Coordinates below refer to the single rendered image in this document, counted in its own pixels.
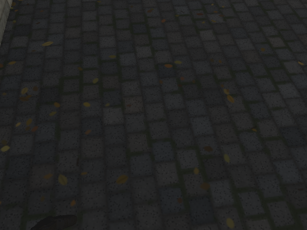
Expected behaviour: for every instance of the left robot hand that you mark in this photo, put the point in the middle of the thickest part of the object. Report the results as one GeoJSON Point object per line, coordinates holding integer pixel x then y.
{"type": "Point", "coordinates": [56, 223]}

